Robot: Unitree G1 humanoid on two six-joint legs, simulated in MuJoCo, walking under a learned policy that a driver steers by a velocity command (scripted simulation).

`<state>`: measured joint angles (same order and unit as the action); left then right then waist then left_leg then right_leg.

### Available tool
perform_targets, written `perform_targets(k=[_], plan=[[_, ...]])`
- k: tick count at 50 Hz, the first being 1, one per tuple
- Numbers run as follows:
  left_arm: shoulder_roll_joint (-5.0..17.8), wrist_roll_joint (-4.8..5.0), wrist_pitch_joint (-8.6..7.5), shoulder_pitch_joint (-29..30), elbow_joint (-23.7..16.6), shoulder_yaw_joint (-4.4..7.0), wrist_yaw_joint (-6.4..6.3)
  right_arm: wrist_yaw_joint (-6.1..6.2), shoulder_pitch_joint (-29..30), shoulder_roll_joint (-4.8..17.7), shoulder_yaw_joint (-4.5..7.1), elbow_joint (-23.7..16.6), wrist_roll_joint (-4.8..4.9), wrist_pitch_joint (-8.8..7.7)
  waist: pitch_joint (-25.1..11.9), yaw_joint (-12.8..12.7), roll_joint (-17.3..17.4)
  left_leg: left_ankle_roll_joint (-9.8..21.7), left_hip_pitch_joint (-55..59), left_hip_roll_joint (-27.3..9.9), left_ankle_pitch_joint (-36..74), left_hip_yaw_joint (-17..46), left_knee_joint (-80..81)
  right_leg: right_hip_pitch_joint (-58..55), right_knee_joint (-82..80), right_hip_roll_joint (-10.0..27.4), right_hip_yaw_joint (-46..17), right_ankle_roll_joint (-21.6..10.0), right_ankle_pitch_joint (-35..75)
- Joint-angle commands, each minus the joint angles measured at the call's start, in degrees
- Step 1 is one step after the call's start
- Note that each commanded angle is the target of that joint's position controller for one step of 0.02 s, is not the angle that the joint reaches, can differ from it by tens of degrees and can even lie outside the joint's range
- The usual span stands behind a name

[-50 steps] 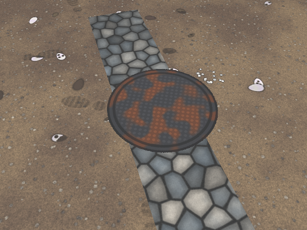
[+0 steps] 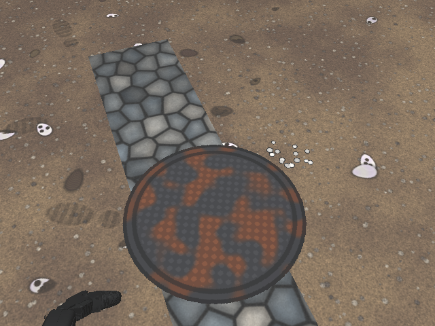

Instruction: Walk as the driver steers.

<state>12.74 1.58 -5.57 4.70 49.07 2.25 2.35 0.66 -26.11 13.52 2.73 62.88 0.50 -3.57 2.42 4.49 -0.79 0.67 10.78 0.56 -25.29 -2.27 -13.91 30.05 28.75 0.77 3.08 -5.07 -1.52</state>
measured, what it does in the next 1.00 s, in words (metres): walks ahead, turning left: left foot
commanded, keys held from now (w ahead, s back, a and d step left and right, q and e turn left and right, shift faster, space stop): w+q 1.00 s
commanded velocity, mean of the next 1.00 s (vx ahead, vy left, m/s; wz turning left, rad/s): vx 0.49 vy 0.00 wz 0.48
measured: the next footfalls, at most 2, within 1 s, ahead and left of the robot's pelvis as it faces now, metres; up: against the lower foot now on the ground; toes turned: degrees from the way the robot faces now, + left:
left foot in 0.58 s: +0.46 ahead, +0.17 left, +0.00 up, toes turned +21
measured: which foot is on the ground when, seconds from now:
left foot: down 0.00-0.02, up 0.04-0.56, down 0.58-1.00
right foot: down 0.00-0.58, up 0.60-1.00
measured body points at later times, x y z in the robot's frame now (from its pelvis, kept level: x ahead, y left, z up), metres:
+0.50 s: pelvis +0.27 +0.01 +0.01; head +0.29 +0.03 +0.46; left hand +0.22 +0.27 -0.13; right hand +0.50 -0.19 -0.09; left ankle +0.41 +0.18 -0.68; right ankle +0.16 -0.11 -0.72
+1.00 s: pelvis +0.55 +0.12 +0.02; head +0.57 +0.15 +0.47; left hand +0.64 +0.44 -0.07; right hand +0.73 -0.12 -0.09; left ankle +0.42 +0.16 -0.72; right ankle +0.79 +0.08 -0.69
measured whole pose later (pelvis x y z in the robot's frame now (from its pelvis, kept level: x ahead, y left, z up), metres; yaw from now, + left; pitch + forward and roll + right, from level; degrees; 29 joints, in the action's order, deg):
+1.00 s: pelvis +0.55 +0.12 +0.02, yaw +31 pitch +3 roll +0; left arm 15.5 0.4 -6.5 0.9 43.6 3.1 0.8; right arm 0.9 -19.6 15.5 5.0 46.7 1.4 -3.1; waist 1.3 4.8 -2.7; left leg 4.2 -4.8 5.7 -19.1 9.4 -22.1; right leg 33.5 28.6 1.8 -4.4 2.0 2.7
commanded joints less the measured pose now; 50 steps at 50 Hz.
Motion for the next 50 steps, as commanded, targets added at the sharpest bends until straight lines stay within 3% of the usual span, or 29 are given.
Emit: perform_targets(k=[1,2,3,4,5,6,7,9,12,15,18,23,24,26,27,28,29,30,31,32,33,34,35,36,38,40,44,47,50], plan=[[15.1,-0.80,-0.12,-25.5,3.4,5.32,-1.34,-0.05,2.7,6.9,0.53,-4.6,-1.06,0.20,-16.2,-15.3,1.8,4.5,-22.4,-8.7,43.6,1.7,-36.3,-40.6,2.7,8.9,-11.6,-6.1,-4.5],[17.1,-1.69,-0.08,-28.4,4.5,5.36,-0.99,-0.64,-5.6,-2.1,-1.72,-4.6,-0.05,-0.81,-25.6,-9.8,-13.5,1.3,-42.8,2.6,-3.9,3.9,-56.7,-56.7,-6.2,23.4,-41.2,-15.0,-19.6],[11.6,-1.22,-0.34,-26.5,4.1,3.87,-0.91,-0.81,-0.5,4.8,-0.11,-4.4,1.63,-2.10,-21.8,-12.2,-8.0,2.5,-47.8,0.6,-7.0,11.5,-63.7,-52.1,-12.2,21.9,-44.6,-12.5,-25.8],[9.6,-0.96,-0.74,-20.6,3.3,3.14,-1.12,-0.67,4.9,7.8,0.96,-6.7,3.02,-2.74,-12.0,-10.7,-7.0,3.3,-51.5,-2.2,-2.0,9.9,-64.6,-43.1,-13.9,20.7,-34.8,-9.5,-23.4],[7.9,-1.13,-1.22,-15.8,2.5,2.54,-1.03,-0.09,7.3,7.8,1.12,-7.2,2.82,-2.86,-7.4,-8.5,-2.4,3.5,-49.0,-5.4,3.6,8.8,-62.1,-33.7,-15.8,18.9,-27.2,-7.9,-17.2],[6.2,-1.66,-1.72,-13.2,2.6,2.17,-0.76,0.40,8.0,7.0,1.65,-7.1,1.97,-2.44,-4.6,-6.6,-1.3,3.5,-46.1,-7.3,7.0,8.5,-59.2,-26.6,-17.6,16.9,-21.2,-6.5,-12.1],[4.8,-2.31,-2.00,-11.9,3.0,1.75,-0.61,0.47,5.8,5.7,1.88,-6.5,1.76,-1.50,-4.1,-4.4,-2.7,3.6,-42.2,-8.9,9.0,9.2,-57.4,-22.4,-19.2,15.0,-16.0,-5.4,-9.7],[4.5,-2.33,-2.11,-12.4,4.1,1.82,-0.65,0.46,4.4,3.1,1.94,-6.4,1.98,0.15,-2.6,-3.1,-3.5,3.5,-40.3,-9.8,9.3,8.8,-54.9,-18.3,-21.7,13.8,-10.4,-5.4,-8.0],[7.1,-2.59,-2.20,-13.8,4.9,2.47,-1.79,0.68,9.5,3.8,2.47,-9.1,1.46,1.45,0.6,-3.0,-2.5,2.3,-46.8,-10.4,15.3,9.4,-50.2,-17.5,-24.1,13.9,-5.2,-5.9,-5.7],[8.2,-2.83,-1.80,-16.2,5.2,2.73,-2.95,-0.15,13.8,3.9,2.68,-11.0,0.94,0.91,1.3,-3.9,-1.5,1.3,-51.4,-9.6,24.1,9.5,-41.9,-21.1,-24.2,13.4,-0.6,-5.3,-1.6],[9.3,-2.46,-1.32,-18.1,5.0,2.86,-3.68,-1.38,19.7,3.0,2.05,-13.2,0.66,0.40,2.2,-5.8,-0.6,1.1,-50.9,-8.8,29.7,5.2,-32.8,-23.5,-24.1,12.7,4.3,-4.1,1.2],[10.7,-1.47,0.65,-24.4,6.2,3.50,-3.91,-3.41,28.7,1.8,0.94,-18.3,0.75,0.34,4.4,-8.9,0.0,2.7,-54.8,-7.3,25.0,0.5,-24.6,-34.9,-19.4,15.7,7.9,-3.8,8.6],[11.2,-1.23,1.12,-24.4,6.0,3.70,-3.90,-3.85,29.1,2.2,0.99,-19.3,0.89,0.38,4.2,-8.5,-0.6,3.3,-54.1,-6.5,22.3,-0.6,-23.7,-36.5,-17.5,16.3,8.6,-3.4,12.7],[12.9,-0.90,1.86,-22.5,4.9,4.19,-4.15,-4.44,27.0,4.2,1.83,-20.3,1.07,0.59,1.1,-5.8,-3.1,5.3,-47.2,-3.0,16.6,-4.0,-23.2,-37.9,-10.7,16.7,10.4,-2.1,32.0],[13.7,-0.77,2.31,-21.6,4.3,4.43,-4.34,-4.51,22.9,5.9,2.73,-19.9,1.24,0.73,-1.8,-3.1,-4.5,6.6,-41.1,-0.6,13.8,-5.5,-23.5,-37.7,-4.1,16.5,11.0,-1.5,41.3],[14.2,-0.57,2.75,-20.4,3.7,4.46,-4.45,-4.33,15.5,8.6,4.22,-18.4,1.48,0.76,-5.9,1.3,-4.6,8.5,-30.9,2.0,14.7,-6.2,-21.0,-35.2,6.2,15.3,11.9,-0.2,44.7],[13.8,-0.68,2.64,-20.0,2.9,4.15,-4.53,-3.33,5.7,12.8,6.46,-16.0,1.52,1.00,-11.0,6.0,-2.1,11.1,-14.2,2.0,17.4,-1.9,-17.4,-25.2,21.1,13.0,12.4,2.4,35.1],[5.9,-2.89,1.42,-24.1,0.4,1.98,-3.80,-2.19,2.6,19.5,7.91,-15.1,1.50,1.29,-15.6,1.4,12.8,19.0,5.7,-12.9,15.4,25.0,-16.3,-0.9,42.1,4.6,10.7,6.0,-12.9],[5.6,-1.11,-1.53,-22.5,-1.9,1.15,-2.90,-2.47,1.7,18.7,6.95,-17.0,0.54,0.48,-24.6,0.7,11.8,26.3,14.9,-20.9,7.2,51.8,-4.9,11.5,53.3,-3.5,-3.8,6.3,-33.7],[9.6,1.35,-3.35,-14.3,-3.7,2.23,-2.27,-2.66,2.2,14.2,5.68,-16.7,-0.18,-0.10,-18.7,3.3,6.3,22.1,12.6,-19.2,10.5,44.8,-2.0,18.1,53.9,-0.3,-8.0,4.6,-29.0],[9.3,1.49,-4.14,-12.9,-4.2,2.07,-2.26,-2.55,5.7,11.8,5.08,-17.1,0.16,-0.68,-12.4,1.4,4.2,19.8,4.8,-16.9,15.5,35.8,-2.6,18.7,49.5,2.4,-7.7,3.4,-23.6],[9.4,0.05,-4.09,-13.6,-3.0,2.38,-2.78,-2.52,10.7,9.6,4.43,-18.3,0.48,-0.93,-8.7,-1.6,0.5,17.8,-4.6,-14.2,21.1,28.8,-2.5,14.4,44.5,4.9,-7.6,3.6,-20.0],[10.3,-0.97,-3.37,-14.7,-2.6,3.04,-3.05,-2.35,13.8,7.7,3.81,-19.4,0.25,-1.03,-6.9,-3.9,0.8,16.8,-11.6,-12.2,25.9,24.2,-1.5,9.5,40.4,6.4,-7.8,4.2,-17.7],[10.3,-1.28,-2.42,-15.5,-2.7,3.30,-2.97,-2.11,14.8,7.3,3.55,-20.0,-0.06,-1.06,-6.4,-5.2,1.5,16.5,-15.7,-11.1,27.9,22.6,-0.2,6.2,38.4,7.0,-7.8,4.9,-16.5],[8.7,-1.97,-1.14,-15.2,-3.5,3.18,-3.06,-1.43,13.8,8.9,3.87,-20.0,0.32,-1.25,-5.3,-6.0,1.6,16.7,-20.0,-9.9,32.4,19.7,1.1,4.7,33.0,6.8,-6.7,6.7,-14.5],[7.6,-2.39,-0.59,-11.0,-5.2,2.82,-3.29,-0.55,11.8,10.7,4.36,-19.8,0.45,-1.25,-3.7,-5.1,2.2,16.1,-22.3,-8.6,33.8,17.3,1.7,5.9,25.4,5.6,-5.7,8.3,-8.8],[5.9,-1.84,-1.00,-2.5,-7.9,1.90,-2.64,0.22,8.8,10.9,4.38,-19.5,0.72,-0.54,-2.1,-1.6,5.4,12.4,-25.0,-5.1,26.2,14.7,0.8,1.8,6.9,1.7,-4.8,8.5,5.4],[7.1,-1.06,-1.55,1.1,-9.7,1.99,-1.89,0.25,6.3,10.8,4.37,-18.7,0.95,-0.25,-1.7,-0.1,6.5,11.5,-22.9,-6.7,22.0,18.2,-1.2,-0.3,1.4,0.2,-5.6,7.7,7.7],[9.5,-0.93,-2.44,0.1,-10.2,2.66,-1.13,0.78,5.9,10.5,4.35,-18.8,0.94,0.32,-2.2,-1.3,7.5,10.6,-17.5,-9.2,21.6,23.3,-6.4,-1.6,-1.6,0.1,-7.3,6.0,2.4]])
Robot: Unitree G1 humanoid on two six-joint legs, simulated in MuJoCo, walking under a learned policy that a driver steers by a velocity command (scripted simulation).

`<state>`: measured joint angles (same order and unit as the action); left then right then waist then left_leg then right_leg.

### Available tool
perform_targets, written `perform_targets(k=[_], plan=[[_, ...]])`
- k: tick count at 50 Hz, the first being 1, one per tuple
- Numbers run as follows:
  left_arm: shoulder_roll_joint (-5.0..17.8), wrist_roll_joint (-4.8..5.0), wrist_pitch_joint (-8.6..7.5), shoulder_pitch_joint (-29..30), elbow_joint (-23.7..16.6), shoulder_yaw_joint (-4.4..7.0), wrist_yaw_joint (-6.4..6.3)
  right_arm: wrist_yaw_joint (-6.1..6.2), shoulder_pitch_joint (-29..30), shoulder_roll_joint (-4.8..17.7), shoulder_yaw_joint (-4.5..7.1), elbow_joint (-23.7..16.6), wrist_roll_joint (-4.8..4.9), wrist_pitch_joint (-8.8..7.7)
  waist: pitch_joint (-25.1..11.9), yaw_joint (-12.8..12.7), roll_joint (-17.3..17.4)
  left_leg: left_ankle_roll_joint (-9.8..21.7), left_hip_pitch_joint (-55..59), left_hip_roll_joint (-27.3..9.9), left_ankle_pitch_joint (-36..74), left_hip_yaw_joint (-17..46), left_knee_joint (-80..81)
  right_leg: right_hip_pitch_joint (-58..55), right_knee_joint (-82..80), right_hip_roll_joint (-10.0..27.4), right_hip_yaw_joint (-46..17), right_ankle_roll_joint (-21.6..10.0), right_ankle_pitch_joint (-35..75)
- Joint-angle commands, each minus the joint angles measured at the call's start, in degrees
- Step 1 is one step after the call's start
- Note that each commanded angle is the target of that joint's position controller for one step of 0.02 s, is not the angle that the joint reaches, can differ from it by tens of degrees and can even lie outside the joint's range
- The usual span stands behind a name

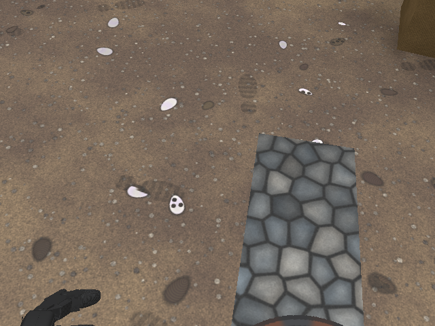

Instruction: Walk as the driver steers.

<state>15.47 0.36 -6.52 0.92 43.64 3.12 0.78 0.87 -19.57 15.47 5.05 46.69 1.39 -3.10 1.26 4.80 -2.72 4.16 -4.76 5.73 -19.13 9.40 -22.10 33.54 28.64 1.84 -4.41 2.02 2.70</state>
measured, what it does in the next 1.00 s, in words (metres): walks ahead: right foot, then left foot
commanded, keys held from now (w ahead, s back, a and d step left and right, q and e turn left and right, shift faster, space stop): w+q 0.28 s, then e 0.72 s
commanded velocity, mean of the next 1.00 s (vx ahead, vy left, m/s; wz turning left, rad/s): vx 0.25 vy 0.00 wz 0.01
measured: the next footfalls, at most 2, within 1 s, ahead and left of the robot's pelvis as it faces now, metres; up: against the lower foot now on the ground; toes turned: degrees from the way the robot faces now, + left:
right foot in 0.06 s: +0.23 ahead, -0.14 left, +0.00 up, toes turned +5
left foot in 0.52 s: +0.41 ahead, +0.16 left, +0.00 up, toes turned +10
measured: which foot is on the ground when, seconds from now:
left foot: down 0.00-0.08, up 0.10-0.50, down 0.52-0.92, up 0.94-1.00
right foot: up 0.00-0.04, down 0.06-0.54, up 0.56-0.90, down 0.92-1.00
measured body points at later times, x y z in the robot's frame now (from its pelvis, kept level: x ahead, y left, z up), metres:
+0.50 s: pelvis +0.25 +0.00 +0.00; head +0.29 +0.01 +0.45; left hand +0.20 +0.27 -0.13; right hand +0.53 -0.18 -0.08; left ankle +0.37 +0.15 -0.72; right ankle +0.19 -0.14 -0.74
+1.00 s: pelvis +0.32 -0.01 -0.01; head +0.34 -0.04 +0.44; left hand +0.46 +0.28 -0.10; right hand +0.46 -0.30 -0.13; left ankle +0.35 +0.15 -0.69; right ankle +0.33 -0.10 -0.74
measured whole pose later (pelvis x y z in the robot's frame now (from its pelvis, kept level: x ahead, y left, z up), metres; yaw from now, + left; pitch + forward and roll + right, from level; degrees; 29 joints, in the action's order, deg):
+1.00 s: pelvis +0.32 -0.01 -0.01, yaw -5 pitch +2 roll +3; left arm 17.0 -1.4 2.0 -12.6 41.9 4.1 0.0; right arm 2.4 -5.3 17.0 5.1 45.0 -0.2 1.4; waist 1.5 -1.1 1.4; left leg -2.5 -28.2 -3.1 -28.0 -3.4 -53.5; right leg 20.9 36.7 1.0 0.7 -2.9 -17.9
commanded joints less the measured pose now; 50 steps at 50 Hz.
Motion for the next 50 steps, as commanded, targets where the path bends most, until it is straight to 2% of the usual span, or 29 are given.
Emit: perform_targets(k=[1,3,4,5,6,7,8,9,10,14,16,19,22,25,26,27,28,29,30,32,33,36,42,45,46,47,48,49,50], plan=[[7.4,0.33,-1.81,2.1,-4.5,2.06,0.52,0.72,-0.3,8.7,2.11,-2.9,-0.14,0.07,-1.4,-2.8,10.3,6.7,-1.1,-14.8,17.1,12.9,-0.2,-7.2,-1.8,-1.2,0.5,-1.9,-4.6],[10.1,-0.61,-2.44,-8.9,-2.0,3.43,0.15,0.48,1.4,6.1,1.10,-4.4,-0.50,0.16,-8.0,-8.4,9.5,3.9,-4.0,-10.1,22.5,10.8,-12.4,-23.9,-3.4,0.7,0.1,-5.3,-5.1],[13.4,-1.20,-2.26,-18.3,-1.3,4.15,-0.32,0.32,0.6,3.3,-0.10,-5.8,-1.61,0.10,-17.0,-11.5,2.4,1.6,-12.3,-5.7,11.5,5.3,-29.0,-39.7,-2.0,10.8,-10.1,-8.5,-8.5],[16.4,-1.57,-1.46,-21.4,0.8,4.92,0.14,0.14,-8.6,0.6,-0.86,-7.3,0.70,-0.51,-22.3,-6.4,-19.7,-1.5,-33.2,0.6,-16.1,0.6,-46.3,-55.5,-9.1,22.5,-38.7,-17.4,-22.3],[10.1,-0.31,-1.18,-19.2,-0.8,3.47,0.35,0.37,-7.4,7.3,0.16,-5.4,1.40,-0.40,-17.2,-7.9,-11.2,-2.0,-39.7,-4.4,-13.7,2.5,-53.3,-52.5,-11.6,22.1,-40.0,-15.7,-34.1],[6.8,-0.04,-0.72,-16.6,-1.5,2.60,0.04,0.30,-0.9,10.1,0.92,-6.4,0.87,-0.07,-9.9,-9.4,-5.1,-2.2,-41.1,-6.3,-7.9,0.7,-54.2,-45.1,-12.2,19.7,-29.8,-13.2,-32.3],[6.4,-0.63,-0.30,-13.7,-1.8,2.20,-0.01,0.41,2.1,9.4,0.94,-7.1,0.23,0.20,-5.8,-8.3,-0.7,-2.5,-38.7,-8.5,-3.7,-1.0,-52.8,-37.3,-13.2,17.4,-22.4,-12.0,-24.3],[5.4,-0.95,-0.06,-12.2,-1.3,1.93,-0.07,0.25,3.9,8.6,1.08,-7.8,-0.41,0.23,-2.8,-7.3,-0.4,-2.5,-37.4,-10.1,-1.1,-1.0,-50.0,-31.9,-14.4,15.3,-17.3,-11.9,-18.2],[5.1,-1.36,-0.18,-11.7,-0.9,1.72,-0.23,-0.13,3.3,7.4,1.10,-8.1,-0.04,0.47,-2.3,-6.0,-2.2,-2.4,-34.6,-11.7,0.4,-1.1,-48.3,-28.6,-15.7,13.9,-13.0,-11.4,-14.5],[6.6,-0.57,-0.98,-12.6,0.8,2.48,-0.35,-0.49,5.1,4.3,0.46,-10.3,0.19,1.57,-1.0,-5.5,-2.0,-3.3,-36.4,-13.4,3.9,-2.9,-42.3,-27.1,-19.6,13.6,-3.7,-13.1,-5.9],[7.6,-0.79,-0.77,-13.6,1.8,2.64,-0.34,-0.36,7.2,3.0,-0.13,-11.3,-0.63,1.32,-0.4,-5.4,-0.4,-4.2,-35.3,-12.2,6.8,-3.2,-35.3,-26.3,-18.8,13.0,-0.2,-14.2,8.4],[8.3,0.15,0.41,-13.1,2.7,2.38,-0.41,-1.21,10.6,0.8,-1.35,-11.6,-1.31,0.11,-1.2,-5.7,-1.1,-4.2,-26.9,-10.2,16.0,-8.5,-20.7,-24.1,-16.7,8.9,6.6,-12.6,19.9],[10.1,1.09,1.65,-17.2,4.4,2.57,-0.40,-2.07,15.6,2.0,-1.17,-12.8,-1.26,-0.65,-2.4,-7.7,-2.1,-4.2,-23.5,-7.3,19.0,-9.6,-12.4,-28.4,-13.1,9.5,4.7,-11.7,20.4],[10.5,1.95,2.42,-15.8,4.8,2.52,-0.70,-1.92,10.9,5.4,0.16,-11.3,-1.90,-1.24,-5.3,-3.4,-3.1,-1.6,-13.1,-5.5,23.6,-9.4,-2.2,-29.7,-4.5,9.0,2.1,-8.6,18.2],[8.7,1.48,2.17,-17.0,4.9,1.95,-0.69,-1.33,6.9,8.6,1.21,-10.0,-2.68,-1.37,-8.2,-1.9,-1.5,0.2,-3.9,-7.7,34.9,-8.1,-0.9,-26.2,1.8,6.1,3.2,-6.2,14.1],[5.1,-0.51,1.62,-17.7,2.9,0.53,-0.56,-0.40,1.6,13.4,2.14,-10.0,-4.44,-1.09,-16.0,-1.0,6.5,5.1,12.3,-20.2,62.5,2.0,-8.0,-14.5,15.7,1.8,5.7,-2.7,-6.9],[1.6,-0.20,1.85,-25.4,3.7,-0.90,-0.41,-0.08,1.9,13.5,1.76,-10.9,-4.51,0.06,-24.9,-2.8,17.6,15.4,23.2,-33.8,71.5,14.7,-9.3,-2.3,32.5,-2.7,3.7,0.2,-44.9],[7.6,1.30,2.75,-24.1,4.4,0.76,-0.47,-0.32,1.8,10.8,1.26,-11.2,-3.24,1.09,-26.2,-0.8,13.3,15.3,18.8,-31.4,60.4,13.6,-6.8,-0.6,39.2,-1.0,-0.7,0.6,-46.3],[8.9,2.06,3.72,-20.1,3.1,1.44,-0.73,-0.37,4.7,9.0,0.69,-11.0,-2.26,1.40,-19.6,-1.5,11.6,13.2,14.0,-28.2,50.1,8.7,-4.4,3.9,41.3,0.5,0.6,0.7,-43.4],[7.7,0.96,6.48,-18.7,3.1,1.82,-2.13,-0.20,11.2,6.3,-0.17,-10.5,-1.77,1.57,-10.8,-4.6,9.9,10.0,-0.1,-24.2,31.1,2.8,1.7,2.1,38.7,3.0,1.6,2.3,-36.2],[6.9,0.73,7.87,-19.9,3.1,1.88,-2.61,-0.11,13.9,6.7,0.04,-10.3,-2.48,1.61,-8.7,-6.4,11.3,9.5,-7.8,-23.0,26.0,-0.3,4.7,-2.5,38.5,2.8,2.7,3.1,-32.9],[5.4,0.33,9.52,-20.3,1.6,2.04,-3.16,0.40,17.5,6.7,0.36,-9.6,-3.16,1.21,-6.7,-8.0,11.9,9.7,-14.9,-22.4,18.8,-6.0,7.9,-7.2,34.0,2.7,4.5,2.9,-27.2],[6.2,0.00,9.64,-14.7,-2.6,1.99,-1.05,1.53,16.8,9.1,1.30,-7.1,-1.75,2.06,-8.1,-6.4,11.1,8.3,-10.6,-25.2,17.0,-9.3,5.8,-12.6,18.7,3.0,6.4,-0.5,-22.0],[6.8,-0.46,9.66,-18.0,-1.9,2.84,-0.29,1.50,16.4,8.8,1.37,-5.6,-0.19,3.04,-7.4,-8.2,8.5,3.2,-11.8,-22.9,9.6,-12.7,-1.4,-20.6,5.5,-0.3,9.1,-4.2,-16.1],[9.0,-0.90,9.57,-19.2,-1.9,3.59,-0.61,1.34,13.5,6.7,1.06,-4.2,-0.32,3.50,-4.8,-7.8,2.0,-1.2,-16.0,-19.1,2.8,-16.4,-10.0,-23.3,-2.1,1.3,3.8,-6.7,-9.7],[15.8,-0.85,9.43,-18.9,-3.7,4.93,-1.84,0.95,11.5,3.6,0.25,-5.1,-2.59,3.74,-2.7,-4.9,-16.6,-7.9,-30.4,-10.4,-14.9,-21.9,-29.2,-28.5,-7.4,16.0,-17.2,-13.3,7.7],[17.9,-2.70,8.32,-18.7,-5.5,4.84,-1.28,1.45,18.1,5.6,0.77,-7.8,-2.64,3.57,-3.4,-8.3,-15.4,-8.1,-35.9,-5.2,-20.9,-11.5,-40.1,-23.5,-11.5,21.0,-26.5,-22.0,6.4],[16.4,-3.21,7.03,-17.5,-5.6,4.56,-0.81,1.81,20.1,7.2,1.33,-8.0,-1.67,3.66,-3.5,-8.3,-9.5,-6.9,-36.7,-6.2,-16.4,-7.6,-44.3,-22.7,-12.5,18.2,-22.9,-20.7,0.2],[14.9,-2.04,6.24,-14.4,-6.0,4.30,-0.99,2.17,18.6,7.6,1.72,-7.3,-1.32,3.84,-3.0,-6.2,-6.9,-6.0,-37.3,-7.1,-10.3,-6.3,-44.2,-22.9,-11.8,15.2,-18.8,-17.2,-3.3]])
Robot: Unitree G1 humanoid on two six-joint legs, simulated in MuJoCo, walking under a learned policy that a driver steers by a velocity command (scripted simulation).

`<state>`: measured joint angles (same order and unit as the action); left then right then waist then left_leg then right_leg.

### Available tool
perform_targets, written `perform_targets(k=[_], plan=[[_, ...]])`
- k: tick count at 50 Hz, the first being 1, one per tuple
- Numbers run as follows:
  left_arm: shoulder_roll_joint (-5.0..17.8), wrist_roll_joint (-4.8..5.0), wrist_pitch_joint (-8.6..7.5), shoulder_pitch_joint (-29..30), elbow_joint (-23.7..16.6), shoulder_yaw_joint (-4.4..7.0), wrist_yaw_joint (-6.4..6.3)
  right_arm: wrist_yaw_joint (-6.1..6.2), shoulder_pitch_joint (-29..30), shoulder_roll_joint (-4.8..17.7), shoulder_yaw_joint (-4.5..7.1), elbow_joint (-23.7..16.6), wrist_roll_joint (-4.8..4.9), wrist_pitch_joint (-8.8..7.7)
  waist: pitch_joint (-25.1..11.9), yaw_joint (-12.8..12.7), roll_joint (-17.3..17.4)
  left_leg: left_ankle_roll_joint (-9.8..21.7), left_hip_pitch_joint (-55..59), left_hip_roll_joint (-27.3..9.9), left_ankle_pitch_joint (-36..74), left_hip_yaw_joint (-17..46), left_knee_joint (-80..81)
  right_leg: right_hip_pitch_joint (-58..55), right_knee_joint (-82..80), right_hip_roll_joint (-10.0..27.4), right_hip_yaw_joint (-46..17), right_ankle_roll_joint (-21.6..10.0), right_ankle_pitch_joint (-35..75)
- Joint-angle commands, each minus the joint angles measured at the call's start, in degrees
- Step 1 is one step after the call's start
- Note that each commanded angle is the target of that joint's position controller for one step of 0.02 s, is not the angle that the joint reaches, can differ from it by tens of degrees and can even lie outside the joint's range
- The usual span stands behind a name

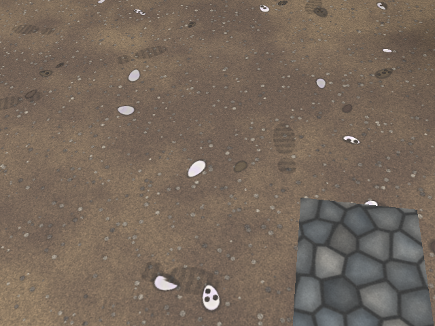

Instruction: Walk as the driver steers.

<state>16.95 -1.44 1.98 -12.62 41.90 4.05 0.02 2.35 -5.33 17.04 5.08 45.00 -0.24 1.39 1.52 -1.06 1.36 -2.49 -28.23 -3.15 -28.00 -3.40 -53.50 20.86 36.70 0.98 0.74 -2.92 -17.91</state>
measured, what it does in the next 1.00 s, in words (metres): steps on the spot, turning right: left foot, then right foot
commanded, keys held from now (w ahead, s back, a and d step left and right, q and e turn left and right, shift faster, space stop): e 0.44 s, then no key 0.56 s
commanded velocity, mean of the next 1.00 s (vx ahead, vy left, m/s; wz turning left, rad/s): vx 0.01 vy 0.00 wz -0.38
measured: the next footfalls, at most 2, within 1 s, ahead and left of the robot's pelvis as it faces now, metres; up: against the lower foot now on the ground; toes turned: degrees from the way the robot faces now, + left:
left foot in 0.40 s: +0.10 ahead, +0.13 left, +0.00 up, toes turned -20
right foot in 0.76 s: +0.00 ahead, -0.12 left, +0.00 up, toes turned -19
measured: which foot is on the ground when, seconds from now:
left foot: up 0.00-0.38, down 0.40-1.00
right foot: down 0.00-0.40, up 0.42-0.74, down 0.76-1.00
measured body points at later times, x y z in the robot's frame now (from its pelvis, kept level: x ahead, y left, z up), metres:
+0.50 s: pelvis +0.02 +0.03 +0.01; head +0.06 +0.04 +0.46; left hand +0.26 +0.26 -0.09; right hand +0.08 -0.29 -0.08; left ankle +0.06 +0.14 -0.73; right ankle -0.02 -0.09 -0.68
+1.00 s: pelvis +0.01 -0.01 +0.01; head +0.02 -0.02 +0.46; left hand +0.25 +0.16 -0.08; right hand +0.01 -0.30 -0.12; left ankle +0.06 +0.14 -0.73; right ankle -0.04 -0.10 -0.73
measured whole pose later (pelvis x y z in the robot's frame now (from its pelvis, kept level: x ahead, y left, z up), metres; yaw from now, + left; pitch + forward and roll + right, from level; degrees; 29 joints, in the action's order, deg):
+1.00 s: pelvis +0.01 -0.01 +0.01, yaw -21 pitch -1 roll +0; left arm 12.8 -1.1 0.6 -10.0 38.3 1.2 -0.2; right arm 0.7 -10.5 16.2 1.9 49.3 -0.8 -0.2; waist 1.4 1.7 0.7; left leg -3.7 -11.0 -3.5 -15.4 0.0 -27.3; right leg 11.7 29.5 -1.5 -2.0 -1.1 -17.0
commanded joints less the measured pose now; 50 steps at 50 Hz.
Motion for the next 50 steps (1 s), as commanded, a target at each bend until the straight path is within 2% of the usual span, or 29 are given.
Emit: perform_targets(k=[1,2,4,6,9,12,16,18,19,20,21,22,23,24,25,26,29,32,35,37,38,39,40,41,42,43,44,46,50], plan=[[11.0,1.03,-2.29,2.0,-4.9,2.70,-0.60,1.20,2.8,6.3,2.02,-4.0,-0.18,-0.42,-3.9,0.8,-8.6,0.6,-13.4,1.1,2.4,7.1,-12.3,-10.5,-19.1,14.0,-21.2,-9.4,15.4],[9.9,1.65,-2.17,3.4,-5.4,2.23,-1.06,1.44,2.0,6.5,2.23,-3.6,-0.64,-0.38,-4.4,1.5,-9.5,0.2,-11.8,1.3,5.2,7.1,-12.5,-9.6,-18.6,13.0,-19.6,-8.6,17.7],[8.5,1.42,-1.98,2.6,-5.8,1.65,-1.74,1.15,0.9,5.6,2.19,-3.4,-0.29,-0.82,-6.9,1.8,-8.8,-0.4,-9.5,2.5,8.5,7.2,-12.7,-11.0,-17.8,11.4,-18.0,-8.7,22.0],[8.9,1.66,-1.93,1.1,-6.0,1.86,-2.21,1.01,1.5,4.4,1.73,-3.6,0.09,-1.28,-7.7,1.1,-8.1,-0.9,-10.0,3.0,9.9,7.7,-7.6,-14.2,-17.0,10.9,-18.3,-8.8,23.5],[10.1,1.99,-1.33,0.3,-6.5,2.46,-2.73,0.53,3.2,3.4,1.07,-4.1,0.22,-1.71,-7.5,0.0,-9.0,-2.1,-7.8,3.6,10.4,8.4,2.3,-15.5,-16.3,10.2,-20.0,-9.1,19.8],[10.9,1.78,-0.73,0.9,-7.4,2.91,-2.48,-0.26,3.2,3.8,0.91,-4.1,0.56,-2.14,-6.6,-0.4,-10.2,-2.3,-2.5,4.5,8.9,8.4,8.7,-12.2,-16.1,9.8,-22.8,-10.0,17.3],[10.9,2.12,-0.12,2.5,-8.6,3.05,-1.82,-1.29,1.6,5.0,1.09,-3.9,1.01,-3.11,-7.2,-0.2,-11.1,-1.4,3.3,5.7,7.2,8.6,16.2,-12.0,-14.1,9.1,-27.7,-10.1,22.7],[10.6,2.74,0.26,4.2,-9.3,2.97,-1.86,-1.86,-1.0,5.3,1.24,-3.4,1.06,-3.67,-7.7,1.5,-10.9,-0.3,8.2,5.9,11.4,8.2,25.1,-12.0,-11.9,7.5,-29.0,-8.6,24.7],[10.3,3.17,0.51,5.3,-9.8,2.86,-2.04,-2.09,-3.2,5.7,1.49,-2.8,0.95,-3.89,-7.8,2.9,-10.3,0.6,13.4,5.2,18.1,7.6,32.2,-10.0,-10.4,5.8,-28.3,-6.6,22.0],[8.4,2.94,0.57,4.2,-10.2,2.38,-2.20,-1.95,-5.0,8.3,2.24,-2.5,0.35,-3.81,-8.9,2.5,-6.8,2.9,20.7,-1.1,23.2,11.4,34.3,-4.7,-6.2,2.9,-25.9,-3.7,12.9],[4.6,2.01,0.45,0.1,-10.1,1.41,-1.89,-1.37,-3.8,12.3,2.87,-3.3,-0.58,-3.18,-9.5,-1.2,8.3,8.4,26.5,-13.5,36.4,22.7,34.2,4.1,6.7,-5.3,-15.8,0.0,-9.2],[8.8,2.32,-0.22,0.7,-11.4,2.79,-1.76,-1.68,-3.6,12.4,2.82,-3.5,-2.30,-2.99,-7.0,-0.5,15.7,17.8,23.4,-20.7,41.7,32.8,35.6,13.5,17.8,-8.4,-10.1,2.8,-20.9],[12.6,1.94,-0.46,0.1,-9.9,4.01,-1.79,-1.64,-1.4,9.3,1.95,-4.9,-1.88,-3.22,-6.0,-0.4,9.3,18.8,21.9,-19.6,40.3,29.4,35.3,13.6,26.9,-5.0,-11.1,4.4,-17.7],[12.6,2.08,-0.18,-0.3,-8.8,4.39,-1.75,-1.42,0.8,6.9,1.31,-5.3,-1.12,-3.14,-5.2,-1.2,6.6,16.3,21.0,-15.5,38.3,23.7,34.4,13.6,30.0,-4.8,-10.8,5.4,-13.9],[10.8,2.07,0.47,-1.0,-7.6,4.08,-1.97,-1.31,1.9,5.9,0.86,-5.7,-0.33,-3.02,-4.5,-1.3,5.6,14.5,20.9,-12.4,36.5,19.6,33.8,13.7,32.0,-4.7,-10.5,6.5,-11.6],[9.3,1.94,0.82,-0.8,-7.7,3.60,-1.95,-1.14,1.9,5.7,0.62,-5.5,0.23,-2.88,-3.8,-0.7,5.8,14.6,20.9,-11.7,37.7,18.1,33.7,14.4,33.4,-4.8,-10.4,7.5,-9.5],[5.8,2.46,0.63,2.2,-9.1,2.19,-1.74,-0.64,-1.0,6.2,0.49,-4.6,-0.16,-2.20,-4.3,1.2,7.4,15.3,23.2,-9.7,39.3,13.7,33.9,12.7,25.7,-4.3,-7.2,8.6,-7.2],[3.5,1.77,0.40,4.2,-10.1,0.79,-1.40,-0.74,-0.8,7.4,0.61,-4.5,-0.03,-1.69,-5.9,2.2,9.2,15.2,23.0,-9.8,39.8,11.7,33.0,4.8,12.0,-1.5,-4.1,8.5,-8.0],[4.6,2.10,0.33,3.3,-9.5,0.90,-1.12,-1.38,-2.2,8.8,0.72,-3.7,0.66,-1.27,-5.8,2.7,10.0,15.3,21.5,-10.4,39.4,12.5,31.9,-2.7,-0.1,-1.8,-0.7,7.6,-4.4],[4.4,1.81,0.23,-0.2,-7.6,0.99,-0.91,-1.60,-2.4,7.6,-0.04,-2.9,1.54,-1.33,-4.9,0.5,8.2,12.5,18.4,-8.9,35.9,11.5,29.7,-11.1,-16.1,-2.6,0.4,5.0,8.1],[6.1,1.38,0.22,-0.2,-8.0,1.11,-1.12,-1.84,-4.9,6.2,-0.68,-1.9,1.21,-1.93,-5.6,1.0,5.5,8.7,14.4,-7.7,30.8,10.7,28.7,-17.7,-18.2,0.2,-3.8,3.3,15.1],[9.8,0.85,0.32,-1.6,-8.7,1.60,-1.73,-2.31,-5.9,3.4,-1.77,-2.5,-1.11,-2.67,-9.0,2.4,-4.7,4.0,9.3,-3.5,19.2,6.1,21.0,-24.4,-16.2,10.0,-14.5,0.5,31.9],[8.5,-0.15,0.08,2.4,-8.3,0.84,-1.29,-2.24,-6.5,1.3,-2.36,-2.8,-1.08,-3.05,-8.1,4.9,-14.4,1.2,11.2,-0.8,6.6,4.0,24.5,-15.3,-14.7,14.2,-16.9,-5.8,29.6],[4.7,0.08,-0.63,5.7,-9.6,0.04,-0.61,-1.90,-3.9,4.4,-1.97,-2.3,-1.29,-2.83,-6.1,3.3,-10.3,-0.5,14.6,-0.9,10.6,4.1,25.4,-12.2,-15.5,10.7,-15.0,-6.1,20.4],[3.4,-0.22,-1.18,5.2,-8.7,-0.34,-0.31,-1.94,-2.6,4.9,-1.82,-2.1,-1.24,-2.79,-5.5,2.8,-9.6,-0.7,15.1,-0.5,15.3,3.8,26.4,-12.0,-15.2,7.6,-12.7,-3.6,13.9],[4.8,-0.32,-1.53,4.3,-8.3,-0.01,-0.23,-1.69,-2.5,5.4,-1.71,-1.3,-0.98,-2.57,-4.5,2.0,-9.0,-0.8,15.7,-0.2,17.3,3.3,26.1,-11.0,-15.3,5.7,-11.4,-2.1,10.8],[5.2,-0.05,-1.91,4.0,-8.0,-0.02,-0.13,-1.52,-2.8,6.1,-1.52,-1.0,-0.95,-2.20,-2.7,1.9,-8.6,-0.8,15.4,-0.5,18.5,3.7,26.5,-9.7,-15.6,5.5,-11.5,-1.5,10.9],[4.4,0.20,-2.24,2.7,-7.2,-0.42,-0.30,-1.55,-3.4,5.4,-1.76,-0.1,-0.57,-2.15,-1.8,2.1,-7.3,-0.6,16.3,-0.7,19.8,4.0,27.4,-9.2,-14.9,4.7,-10.7,-0.7,12.4],[3.9,0.37,-2.09,2.8,-6.9,-0.61,-0.55,-1.46,-4.4,5.2,-1.82,2.2,-0.47,-2.28,-1.9,1.9,-4.6,-0.8,17.1,-0.8,20.8,3.9,28.3,-9.8,-14.1,3.9,-9.9,-0.7,13.7]])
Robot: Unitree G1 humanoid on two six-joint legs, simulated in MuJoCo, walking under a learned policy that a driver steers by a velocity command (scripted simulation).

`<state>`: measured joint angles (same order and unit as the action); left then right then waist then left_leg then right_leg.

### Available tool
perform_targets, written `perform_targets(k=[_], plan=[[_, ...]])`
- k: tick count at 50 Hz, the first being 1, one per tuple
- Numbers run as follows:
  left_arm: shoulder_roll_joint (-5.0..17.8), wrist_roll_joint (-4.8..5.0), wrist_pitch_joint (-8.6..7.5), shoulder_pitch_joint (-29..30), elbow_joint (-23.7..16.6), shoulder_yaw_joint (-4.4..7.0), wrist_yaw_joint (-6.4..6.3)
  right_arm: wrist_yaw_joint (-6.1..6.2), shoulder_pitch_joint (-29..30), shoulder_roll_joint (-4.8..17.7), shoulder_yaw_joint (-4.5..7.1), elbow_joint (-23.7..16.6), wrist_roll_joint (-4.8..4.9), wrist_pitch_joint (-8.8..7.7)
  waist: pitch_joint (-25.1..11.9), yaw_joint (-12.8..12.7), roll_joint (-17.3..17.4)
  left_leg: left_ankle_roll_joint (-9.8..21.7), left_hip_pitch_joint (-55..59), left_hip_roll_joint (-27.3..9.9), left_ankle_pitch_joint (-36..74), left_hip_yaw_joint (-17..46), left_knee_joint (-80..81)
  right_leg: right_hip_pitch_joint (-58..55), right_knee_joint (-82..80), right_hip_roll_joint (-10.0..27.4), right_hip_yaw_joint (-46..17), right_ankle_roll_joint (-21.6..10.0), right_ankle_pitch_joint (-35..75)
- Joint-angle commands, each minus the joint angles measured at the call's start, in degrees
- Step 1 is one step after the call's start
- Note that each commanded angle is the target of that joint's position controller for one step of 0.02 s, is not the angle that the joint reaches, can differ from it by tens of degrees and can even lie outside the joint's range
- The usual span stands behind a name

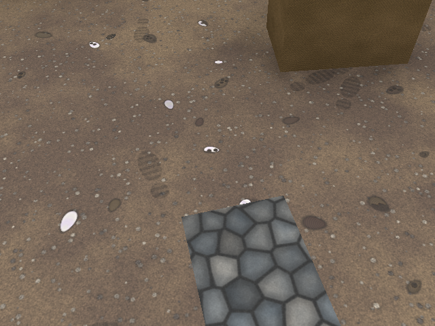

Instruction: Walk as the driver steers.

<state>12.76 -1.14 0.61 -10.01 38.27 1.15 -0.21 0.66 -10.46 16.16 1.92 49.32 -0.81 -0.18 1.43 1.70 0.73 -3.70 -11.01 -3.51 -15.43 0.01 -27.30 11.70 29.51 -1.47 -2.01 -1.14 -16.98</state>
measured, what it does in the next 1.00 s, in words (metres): walks ahead: right foot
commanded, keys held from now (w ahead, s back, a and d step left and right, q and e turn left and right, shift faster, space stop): no key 0.16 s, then w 0.84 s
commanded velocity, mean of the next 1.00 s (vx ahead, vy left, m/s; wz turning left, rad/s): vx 0.30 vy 0.00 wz -0.01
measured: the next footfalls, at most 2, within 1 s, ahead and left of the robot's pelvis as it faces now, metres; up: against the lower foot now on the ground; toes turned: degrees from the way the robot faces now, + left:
right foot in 0.88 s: +0.44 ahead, -0.08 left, +0.00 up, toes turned -1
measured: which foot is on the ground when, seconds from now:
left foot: down 0.00-0.90, up 0.92-1.00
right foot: down 0.00-0.40, up 0.42-0.86, down 0.88-1.00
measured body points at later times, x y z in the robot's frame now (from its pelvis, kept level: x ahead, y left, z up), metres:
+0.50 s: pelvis +0.06 +0.04 +0.00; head +0.07 +0.07 +0.45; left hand +0.16 +0.32 -0.13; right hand +0.10 -0.24 -0.12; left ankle +0.02 +0.13 -0.74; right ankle +0.00 -0.10 -0.67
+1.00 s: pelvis +0.33 +0.01 -0.01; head +0.36 +0.01 +0.44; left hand +0.49 +0.27 -0.11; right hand +0.34 -0.27 -0.14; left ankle +0.18 +0.14 -0.64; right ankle +0.40 -0.07 -0.74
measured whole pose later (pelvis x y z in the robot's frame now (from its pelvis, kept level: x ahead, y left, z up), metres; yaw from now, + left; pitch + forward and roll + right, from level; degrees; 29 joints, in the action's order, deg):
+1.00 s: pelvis +0.33 +0.01 -0.01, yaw +1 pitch +1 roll -1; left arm 15.0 0.4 -4.7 -7.3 42.5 2.9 1.8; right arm -0.1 -20.3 15.9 1.8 53.2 1.6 -5.0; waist 3.3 1.7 0.9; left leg 2.5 -17.9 -1.9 -22.2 2.9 -68.5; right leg 20.9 28.1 -3.0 3.8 -3.8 -8.1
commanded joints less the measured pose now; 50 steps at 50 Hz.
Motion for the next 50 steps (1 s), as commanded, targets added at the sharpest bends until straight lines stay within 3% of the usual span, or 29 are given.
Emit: perform_targets(k=[1,8,10,12,13,14,16,18,19,20,21,22,23,24,25,27,30,33,36,39,42,43,44,45,46,47,48,49,50], plan=[[8.0,0.09,-0.69,0.3,-3.1,2.28,-0.32,0.30,0.6,6.1,1.35,-1.6,0.14,-0.70,-1.8,-0.8,-3.4,0.4,0.0,-0.5,8.4,0.5,2.3,-0.7,-6.8,6.2,-7.0,-2.5,12.8],[7.5,0.27,-0.75,0.0,-1.1,2.36,-0.28,0.90,-0.1,6.5,1.40,1.6,0.36,-0.62,-2.2,-0.7,-1.7,0.3,1.4,-0.7,9.5,0.4,2.8,-1.0,-6.3,5.0,-5.6,-2.2,14.6],[8.5,0.61,-0.35,-1.5,0.0,2.85,-0.60,1.10,-0.9,6.0,1.34,2.7,0.73,-0.48,-2.8,-1.2,-3.3,0.6,-0.1,1.8,-0.5,-2.6,-0.2,-1.2,-8.1,4.5,-6.1,-3.4,-1.3],[11.3,1.11,-0.04,-4.4,0.8,3.75,-0.80,1.06,1.4,5.4,1.27,1.7,1.26,-1.02,1.4,-3.1,-8.0,1.8,-8.8,4.0,-8.8,-4.7,-8.0,0.1,-14.2,9.2,-14.6,-7.3,-23.8],[12.4,1.41,-0.28,-5.9,1.3,4.05,-0.88,0.86,3.2,5.2,1.22,0.5,1.63,-1.71,4.0,-3.9,-10.4,3.0,-12.9,3.7,-10.4,-4.0,-11.3,0.6,-17.5,12.8,-20.4,-9.7,-28.8],[12.7,1.63,-0.83,-6.9,1.8,4.17,-1.03,0.53,4.3,5.3,1.25,-0.3,2.06,-2.58,5.7,-4.1,-11.8,4.5,-15.2,2.3,-11.7,-1.8,-14.4,1.4,-19.3,15.7,-24.7,-11.4,-28.9],[11.8,1.92,-2.00,-6.3,2.0,4.07,-1.14,-0.57,3.3,5.6,1.46,-0.4,2.96,-4.17,5.9,-2.8,-12.3,7.6,-17.9,0.0,-15.2,0.8,-15.7,-0.9,-19.1,17.9,-25.8,-12.1,-23.6],[11.4,2.82,-2.01,-1.1,0.8,3.92,-0.99,-1.68,-2.3,5.1,1.51,2.4,3.05,-5.34,3.8,1.1,-9.2,9.6,-5.8,1.0,-7.2,-1.5,-4.1,3.8,-16.5,14.3,-18.1,-9.3,-16.2],[10.8,2.77,-1.84,0.9,0.3,3.77,-0.93,-1.92,-8.1,5.2,1.92,5.5,2.50,-5.51,1.7,3.8,-7.4,9.0,5.2,3.3,1.2,-3.3,0.4,8.9,-12.4,10.6,-12.8,-7.2,-12.4],[8.0,2.05,-2.07,2.2,-0.4,3.00,-0.84,-1.93,-13.8,6.8,2.58,7.8,1.75,-5.44,0.0,5.5,-2.9,9.0,13.3,0.4,0.8,2.1,2.4,14.7,-2.8,6.3,-7.0,-4.4,-8.0],[4.2,1.65,-2.76,3.3,-2.8,1.98,-0.88,-1.82,-19.3,13.2,4.02,8.4,1.62,-5.59,-1.3,6.2,12.9,14.5,18.8,-12.4,-11.6,24.1,12.8,24.5,16.8,-1.3,2.6,0.5,-9.2],[7.7,2.96,-3.78,3.0,-3.5,2.97,-1.32,-2.28,-18.6,13.5,3.72,7.3,0.79,-6.12,0.9,6.0,14.0,20.5,18.1,-19.5,-16.3,39.5,18.2,32.4,28.7,-1.8,-1.7,0.8,-17.7],[9.2,4.03,-4.60,0.5,-2.4,3.45,-1.04,-2.03,-14.4,10.1,2.73,5.8,0.95,-6.57,4.3,3.5,8.3,20.2,17.4,-18.8,-17.7,36.1,17.9,36.4,34.4,1.8,-4.9,-0.3,-13.2],[9.4,3.88,-5.16,-0.8,-1.2,3.49,-0.57,-1.80,-11.8,8.1,2.23,4.7,1.23,-6.65,5.2,2.3,6.4,18.0,17.4,-15.9,-15.8,30.0,17.8,37.6,35.2,3.8,-4.1,-1.2,-7.3],[9.2,3.21,-5.59,-0.4,-0.8,3.65,-0.35,-1.76,-10.5,8.0,2.09,4.1,1.29,-6.53,5.1,1.7,5.0,16.4,17.6,-14.4,-11.0,25.7,18.2,38.4,34.2,5.4,-3.1,-1.6,-2.4],[8.7,2.23,-5.67,1.2,-0.8,3.89,0.40,-1.76,-11.1,5.2,1.00,4.2,0.91,-6.01,3.9,1.6,5.1,13.9,16.4,-10.9,2.9,17.2,18.6,35.3,31.0,7.1,-1.4,-1.2,3.9],[6.0,2.00,-5.18,3.6,-1.7,3.21,1.28,-1.21,-13.5,5.9,0.82,4.6,0.85,-5.28,2.7,2.0,4.4,13.9,15.7,-8.6,19.9,9.7,18.5,33.9,25.7,6.7,1.9,0.8,8.9],[3.9,2.32,-5.37,10.0,-3.9,2.12,1.76,-0.27,-13.9,7.0,0.71,4.4,0.77,-4.64,4.4,3.3,3.9,13.1,11.0,-6.5,22.1,5.0,20.4,29.2,13.4,5.4,4.1,1.8,16.0],[3.9,2.72,-5.81,15.2,-5.5,1.78,2.59,0.13,-16.7,7.8,0.78,5.0,1.12,-4.47,6.5,4.6,4.3,13.4,9.9,-7.3,20.4,4.0,22.0,25.2,5.2,3.8,5.4,1.5,20.6],[4.9,2.95,-6.33,17.8,-6.6,1.86,3.40,0.15,-17.7,8.2,1.17,5.6,1.70,-4.08,7.3,3.6,4.6,13.3,14.8,-10.0,25.4,3.8,19.7,25.0,0.8,3.2,4.5,-0.8,19.2],[8.6,2.55,-6.36,11.3,-5.2,3.38,3.22,0.41,-16.2,10.4,2.21,5.1,1.45,-3.45,0.3,-2.1,7.0,11.7,19.7,-11.0,52.2,2.7,8.8,14.5,0.5,-0.3,6.0,-4.3,13.9],[10.8,2.64,-6.11,2.3,-2.5,4.57,2.69,0.48,-15.1,10.4,2.29,4.7,1.09,-2.85,-5.5,-7.0,6.9,10.6,18.1,-9.3,59.3,1.0,-1.5,3.2,-0.6,-1.8,7.2,-6.2,14.8],[12.9,2.36,-5.65,-8.2,0.3,5.45,1.83,0.60,-14.3,9.5,1.85,3.6,0.58,-2.74,-12.3,-11.6,5.8,9.1,7.0,-7.7,51.3,0.9,-15.0,-15.0,1.6,3.0,2.1,-8.8,15.7],[18.1,0.74,-5.38,-15.1,2.2,6.52,1.42,0.08,-20.3,1.9,-0.09,1.9,0.08,-3.55,-22.3,-8.7,-8.5,5.9,-15.8,2.3,16.1,-0.3,-38.6,-38.0,0.5,18.8,-23.7,-17.0,5.7],[14.3,1.15,-5.33,-15.3,3.0,5.38,1.61,-0.69,-21.3,2.5,-0.33,3.2,1.30,-5.26,-27.9,-8.6,-13.5,5.8,-23.7,7.1,-16.4,7.9,-49.5,-39.4,-10.8,24.8,-43.6,-20.7,-2.9],[11.2,1.77,-5.34,-9.8,2.9,4.35,1.51,-1.16,-14.4,8.1,1.43,0.7,3.19,-6.22,-15.5,-8.0,-10.2,6.4,-29.6,3.1,-13.9,8.2,-52.4,-30.0,-13.3,22.1,-35.8,-17.1,-6.4],[9.7,1.94,-5.46,-5.5,2.7,3.83,1.50,-1.13,-9.5,8.3,1.47,-0.8,3.72,-6.74,-7.9,-6.4,-5.9,6.9,-29.4,0.0,-8.6,6.1,-50.0,-19.8,-15.0,19.6,-26.6,-15.0,-2.6],[8.6,1.53,-5.84,-2.4,2.8,3.49,1.82,-0.77,-7.7,7.1,1.48,-1.3,3.10,-6.75,-3.8,-4.0,-1.8,6.7,-27.5,-2.3,-4.6,4.9,-46.1,-11.3,-17.0,17.2,-20.6,-13.7,3.2],[7.3,0.91,-6.38,-0.4,2.8,3.13,2.07,-0.49,-8.5,6.5,1.79,-1.0,2.38,-6.16,-2.5,-1.9,-2.7,6.4,-23.9,-4.1,-2.0,5.2,-43.2,-6.0,-18.6,14.9,-16.1,-12.9,8.1]])
Velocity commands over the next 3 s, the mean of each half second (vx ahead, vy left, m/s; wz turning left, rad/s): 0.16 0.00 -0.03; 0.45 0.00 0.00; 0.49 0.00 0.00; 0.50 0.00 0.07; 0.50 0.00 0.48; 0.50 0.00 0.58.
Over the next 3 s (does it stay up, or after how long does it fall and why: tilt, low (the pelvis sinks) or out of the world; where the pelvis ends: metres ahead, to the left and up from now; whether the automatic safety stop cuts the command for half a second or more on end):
stays up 1.43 0.20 -0.02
